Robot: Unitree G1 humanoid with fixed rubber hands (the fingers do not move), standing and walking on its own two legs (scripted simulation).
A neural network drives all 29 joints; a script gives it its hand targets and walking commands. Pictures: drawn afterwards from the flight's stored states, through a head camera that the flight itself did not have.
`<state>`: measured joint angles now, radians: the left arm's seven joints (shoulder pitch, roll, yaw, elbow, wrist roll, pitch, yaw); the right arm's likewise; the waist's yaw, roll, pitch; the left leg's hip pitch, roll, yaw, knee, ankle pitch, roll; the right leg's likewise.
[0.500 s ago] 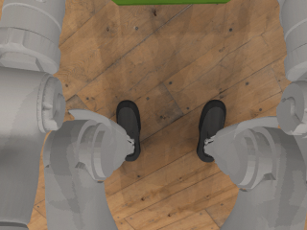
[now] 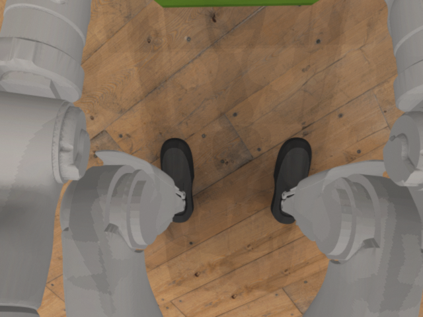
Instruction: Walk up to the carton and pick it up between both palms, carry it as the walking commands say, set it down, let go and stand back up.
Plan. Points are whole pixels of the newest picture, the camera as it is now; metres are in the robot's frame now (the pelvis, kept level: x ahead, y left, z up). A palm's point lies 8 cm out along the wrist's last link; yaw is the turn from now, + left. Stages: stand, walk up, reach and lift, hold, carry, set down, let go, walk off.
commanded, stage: reach and lift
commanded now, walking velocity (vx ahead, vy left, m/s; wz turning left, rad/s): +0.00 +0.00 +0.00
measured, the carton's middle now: out of the picture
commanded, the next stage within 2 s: none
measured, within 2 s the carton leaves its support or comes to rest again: leaves its support in 0.42 s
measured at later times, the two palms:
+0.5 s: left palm out of the picture +0.59 +0.17 -0.16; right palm out of the picture +0.58 -0.19 -0.18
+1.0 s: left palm out of the picture +0.59 +0.18 -0.10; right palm out of the picture +0.58 -0.18 -0.12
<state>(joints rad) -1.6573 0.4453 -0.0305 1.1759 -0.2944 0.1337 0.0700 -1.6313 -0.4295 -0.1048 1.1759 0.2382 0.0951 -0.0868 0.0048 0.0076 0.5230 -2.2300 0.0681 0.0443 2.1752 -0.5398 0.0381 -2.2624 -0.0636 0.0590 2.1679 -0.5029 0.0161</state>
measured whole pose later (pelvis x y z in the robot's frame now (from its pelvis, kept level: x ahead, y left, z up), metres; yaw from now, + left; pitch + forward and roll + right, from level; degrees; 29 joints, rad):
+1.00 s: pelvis -0.01 +0.00 +0.01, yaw +0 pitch +29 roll +1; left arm -1.66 0.46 0.00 1.03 -0.29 0.32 0.13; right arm -1.63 -0.43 -0.10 1.02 0.18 0.33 -0.11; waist 0.00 0.01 0.53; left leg -2.14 0.06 0.04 2.18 -0.54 0.04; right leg -2.16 -0.06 0.06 2.17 -0.50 0.02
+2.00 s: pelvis -0.03 +0.00 +0.09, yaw -1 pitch +22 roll +2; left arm -1.55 0.36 0.27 0.79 -0.07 0.52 0.09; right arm -1.56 -0.36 -0.24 0.83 0.00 0.52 -0.07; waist 0.00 0.01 0.52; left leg -1.81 0.04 0.04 1.91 -0.49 0.02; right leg -1.85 -0.03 0.06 1.90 -0.44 0.03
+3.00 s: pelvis -0.04 +0.01 +0.20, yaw -3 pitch +13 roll +1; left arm -1.32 0.26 0.34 0.66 0.01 0.55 0.07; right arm -1.37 -0.29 -0.25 0.74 -0.04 0.54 -0.06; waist 0.00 0.01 0.52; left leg -1.35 0.02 0.04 1.54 -0.41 0.01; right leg -1.39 -0.02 0.06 1.53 -0.36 0.03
